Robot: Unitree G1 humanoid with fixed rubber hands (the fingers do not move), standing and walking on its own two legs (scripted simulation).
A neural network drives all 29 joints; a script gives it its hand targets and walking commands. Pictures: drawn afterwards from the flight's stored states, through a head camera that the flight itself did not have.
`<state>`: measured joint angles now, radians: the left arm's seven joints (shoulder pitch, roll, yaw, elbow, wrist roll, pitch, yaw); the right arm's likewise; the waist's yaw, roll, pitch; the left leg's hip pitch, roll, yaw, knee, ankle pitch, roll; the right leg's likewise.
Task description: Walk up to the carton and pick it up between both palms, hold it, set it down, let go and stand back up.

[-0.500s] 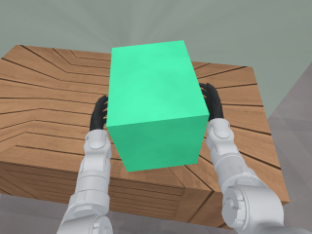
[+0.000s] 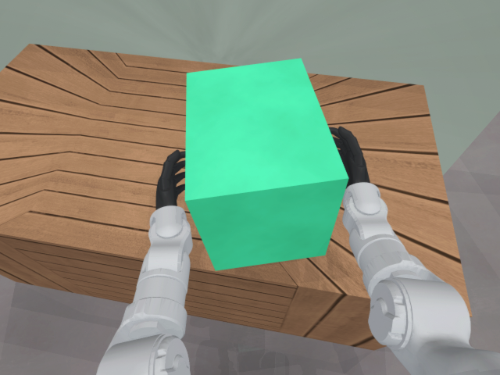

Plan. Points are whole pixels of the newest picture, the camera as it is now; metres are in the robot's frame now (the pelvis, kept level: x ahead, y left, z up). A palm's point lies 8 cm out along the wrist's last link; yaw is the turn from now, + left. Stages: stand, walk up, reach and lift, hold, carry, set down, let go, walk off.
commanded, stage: set down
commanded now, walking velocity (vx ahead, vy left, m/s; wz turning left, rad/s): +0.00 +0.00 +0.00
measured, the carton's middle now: (257, 166) +0.48 +0.06 +0.01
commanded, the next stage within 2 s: none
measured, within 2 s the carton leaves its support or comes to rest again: neither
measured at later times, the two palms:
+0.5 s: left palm (178, 205) +0.38 +0.19 +0.00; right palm (343, 182) +0.47 -0.10 +0.00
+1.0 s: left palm (180, 203) +0.39 +0.19 -0.01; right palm (342, 178) +0.48 -0.10 -0.01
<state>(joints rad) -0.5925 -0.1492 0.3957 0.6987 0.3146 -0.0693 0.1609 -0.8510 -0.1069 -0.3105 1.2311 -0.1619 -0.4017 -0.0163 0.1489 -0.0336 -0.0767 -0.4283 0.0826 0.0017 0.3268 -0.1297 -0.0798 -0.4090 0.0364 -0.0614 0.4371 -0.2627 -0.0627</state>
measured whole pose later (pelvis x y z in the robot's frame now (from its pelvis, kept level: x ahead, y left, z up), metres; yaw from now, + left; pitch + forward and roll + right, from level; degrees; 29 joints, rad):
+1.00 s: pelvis +0.01 +0.00 -0.01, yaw +1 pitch +28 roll +1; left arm -0.63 -0.15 0.41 0.78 0.30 -0.28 0.20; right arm -0.97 -0.18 -0.31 1.44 -0.22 -0.60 -0.02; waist 0.15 -0.03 -0.17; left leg -0.71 0.08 0.00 0.33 -0.11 -0.07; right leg -0.68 0.04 -0.07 0.44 -0.25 -0.07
